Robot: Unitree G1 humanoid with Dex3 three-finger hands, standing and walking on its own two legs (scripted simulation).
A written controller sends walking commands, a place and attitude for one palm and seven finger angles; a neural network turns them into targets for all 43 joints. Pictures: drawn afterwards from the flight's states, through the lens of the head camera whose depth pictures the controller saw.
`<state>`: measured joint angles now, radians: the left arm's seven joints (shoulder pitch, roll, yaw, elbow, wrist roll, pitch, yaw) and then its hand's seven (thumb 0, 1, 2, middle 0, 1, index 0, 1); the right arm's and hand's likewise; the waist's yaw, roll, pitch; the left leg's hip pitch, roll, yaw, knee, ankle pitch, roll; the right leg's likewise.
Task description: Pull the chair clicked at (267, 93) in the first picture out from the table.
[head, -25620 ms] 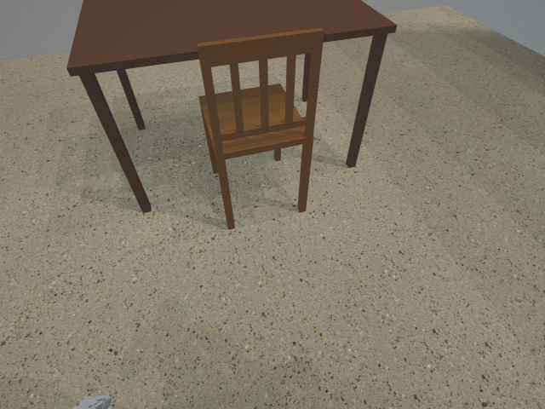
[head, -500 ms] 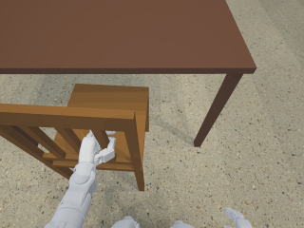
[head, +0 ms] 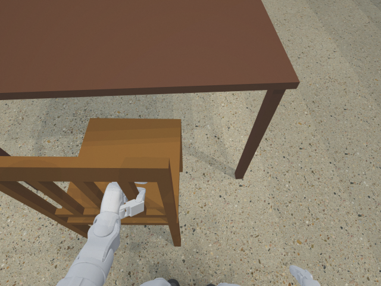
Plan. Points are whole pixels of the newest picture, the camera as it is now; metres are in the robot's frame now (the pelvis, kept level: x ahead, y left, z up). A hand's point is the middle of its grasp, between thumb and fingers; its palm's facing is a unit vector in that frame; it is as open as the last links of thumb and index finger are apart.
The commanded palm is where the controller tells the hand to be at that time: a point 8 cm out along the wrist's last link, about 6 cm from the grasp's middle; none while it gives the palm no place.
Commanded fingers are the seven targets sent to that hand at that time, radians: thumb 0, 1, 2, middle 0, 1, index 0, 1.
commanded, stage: step backward, pulling the chair out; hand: left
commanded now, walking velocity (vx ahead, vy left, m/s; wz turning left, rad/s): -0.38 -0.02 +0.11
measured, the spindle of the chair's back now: (97, 197) +0.33 +0.24 -0.10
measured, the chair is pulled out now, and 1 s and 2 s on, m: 0.10 0.16 0.25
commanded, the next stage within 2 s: none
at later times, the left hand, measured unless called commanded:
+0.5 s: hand (143, 223) +0.25 +0.11 -0.07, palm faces -0.05 -0.99 -0.14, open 5.5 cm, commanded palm +0.24 +0.16 -0.07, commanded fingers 0.00 0.90 0.90 -0.50 -1.45 -0.50 -1.45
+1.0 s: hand (143, 229) +0.24 +0.11 -0.07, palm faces -0.06 -0.99 -0.13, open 5.5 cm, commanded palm +0.22 +0.16 -0.07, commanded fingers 0.00 0.90 0.90 -0.50 -1.45 -0.50 -1.45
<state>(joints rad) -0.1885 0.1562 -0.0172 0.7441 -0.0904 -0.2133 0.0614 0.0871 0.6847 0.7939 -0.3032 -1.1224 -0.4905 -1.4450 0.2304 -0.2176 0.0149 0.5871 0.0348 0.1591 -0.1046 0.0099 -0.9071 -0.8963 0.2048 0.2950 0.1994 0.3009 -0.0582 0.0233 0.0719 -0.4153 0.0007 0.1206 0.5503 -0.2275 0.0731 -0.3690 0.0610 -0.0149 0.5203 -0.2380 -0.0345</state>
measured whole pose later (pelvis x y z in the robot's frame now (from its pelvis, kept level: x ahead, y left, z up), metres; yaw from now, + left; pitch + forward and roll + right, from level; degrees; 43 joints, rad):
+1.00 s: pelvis -0.07 +0.01 +0.00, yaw +3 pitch +3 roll +0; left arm -0.26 0.09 -0.11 0.77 -0.03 -0.19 0.11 0.07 0.67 0.78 -0.30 -1.25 -0.49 -1.44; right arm 0.19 -0.28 -0.03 0.68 0.02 0.05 -0.11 0.01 -0.91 -0.90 0.20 0.29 0.20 0.30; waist -0.06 0.01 0.12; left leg -0.31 0.03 -0.06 0.56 -0.29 -0.05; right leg -0.43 -0.03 -0.07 0.54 -0.16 -0.01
